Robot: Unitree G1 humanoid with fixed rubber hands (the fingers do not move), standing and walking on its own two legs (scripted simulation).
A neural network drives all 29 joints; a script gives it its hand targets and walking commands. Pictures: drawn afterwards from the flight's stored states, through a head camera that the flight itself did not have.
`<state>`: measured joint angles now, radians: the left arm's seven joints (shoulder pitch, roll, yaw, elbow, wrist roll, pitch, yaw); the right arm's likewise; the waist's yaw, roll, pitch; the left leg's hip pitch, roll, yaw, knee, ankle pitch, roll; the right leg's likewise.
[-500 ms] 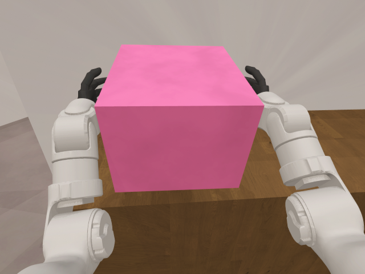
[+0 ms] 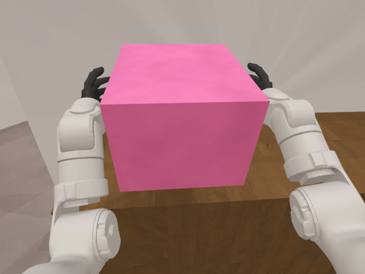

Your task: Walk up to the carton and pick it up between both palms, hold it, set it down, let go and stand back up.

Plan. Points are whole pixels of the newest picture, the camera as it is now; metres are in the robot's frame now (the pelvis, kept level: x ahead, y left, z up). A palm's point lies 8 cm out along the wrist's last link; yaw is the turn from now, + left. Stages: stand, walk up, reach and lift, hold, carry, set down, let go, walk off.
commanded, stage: hold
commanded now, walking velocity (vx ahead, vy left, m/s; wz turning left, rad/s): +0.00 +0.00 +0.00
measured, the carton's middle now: (178, 108) +0.40 +0.01 +0.25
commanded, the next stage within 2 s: set down in 0.38 s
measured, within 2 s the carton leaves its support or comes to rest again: neither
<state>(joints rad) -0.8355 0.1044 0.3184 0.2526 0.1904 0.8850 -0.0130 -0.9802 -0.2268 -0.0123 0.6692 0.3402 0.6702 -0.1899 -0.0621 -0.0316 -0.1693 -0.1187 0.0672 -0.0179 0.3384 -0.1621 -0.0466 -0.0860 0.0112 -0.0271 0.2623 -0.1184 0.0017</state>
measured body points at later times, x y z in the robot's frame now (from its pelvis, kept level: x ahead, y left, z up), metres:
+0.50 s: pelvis +0.00 +0.01 +0.00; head -0.08 +0.05 +0.44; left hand +0.38 +0.19 +0.28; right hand +0.38 -0.15 +0.29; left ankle +0.02 +0.15 -0.75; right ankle +0.02 -0.12 -0.75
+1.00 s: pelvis +0.01 +0.00 +0.00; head -0.02 +0.04 +0.45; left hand +0.41 +0.19 +0.23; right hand +0.42 -0.15 +0.21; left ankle +0.02 +0.15 -0.75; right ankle +0.02 -0.12 -0.75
